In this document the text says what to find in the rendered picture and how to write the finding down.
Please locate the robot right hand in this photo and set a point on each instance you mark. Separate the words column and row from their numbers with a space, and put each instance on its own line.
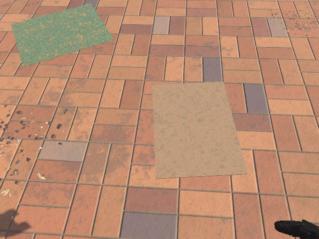
column 302, row 229

